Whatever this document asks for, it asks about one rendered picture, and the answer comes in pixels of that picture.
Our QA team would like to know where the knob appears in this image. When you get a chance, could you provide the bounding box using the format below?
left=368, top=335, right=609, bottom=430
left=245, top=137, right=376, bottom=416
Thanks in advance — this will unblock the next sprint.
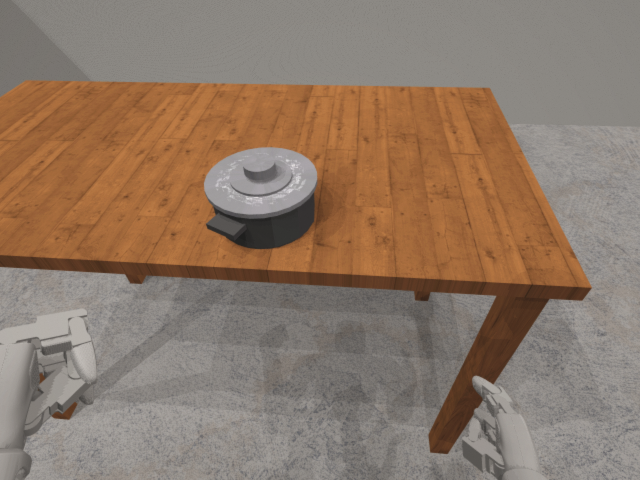
left=243, top=154, right=276, bottom=180

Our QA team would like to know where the right robot hand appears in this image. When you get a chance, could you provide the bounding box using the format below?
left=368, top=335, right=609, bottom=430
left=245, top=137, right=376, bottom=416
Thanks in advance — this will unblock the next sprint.
left=462, top=376, right=541, bottom=480

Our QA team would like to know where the pot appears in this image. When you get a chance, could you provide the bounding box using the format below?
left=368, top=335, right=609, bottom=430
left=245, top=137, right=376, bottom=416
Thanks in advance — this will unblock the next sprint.
left=206, top=193, right=315, bottom=249

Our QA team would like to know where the lid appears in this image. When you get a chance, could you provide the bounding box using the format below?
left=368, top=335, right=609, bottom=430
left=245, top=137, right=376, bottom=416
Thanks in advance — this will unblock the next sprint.
left=204, top=147, right=317, bottom=219

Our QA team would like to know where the left robot hand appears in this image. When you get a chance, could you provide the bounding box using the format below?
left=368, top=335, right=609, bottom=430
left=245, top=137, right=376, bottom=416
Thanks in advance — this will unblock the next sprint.
left=0, top=308, right=97, bottom=450

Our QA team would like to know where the table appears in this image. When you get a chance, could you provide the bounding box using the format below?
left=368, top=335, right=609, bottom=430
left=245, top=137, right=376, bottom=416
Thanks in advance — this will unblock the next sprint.
left=0, top=80, right=592, bottom=454

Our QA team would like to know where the left robot forearm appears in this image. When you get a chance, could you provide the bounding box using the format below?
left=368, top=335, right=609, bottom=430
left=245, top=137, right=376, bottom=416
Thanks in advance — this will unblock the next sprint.
left=0, top=448, right=32, bottom=480

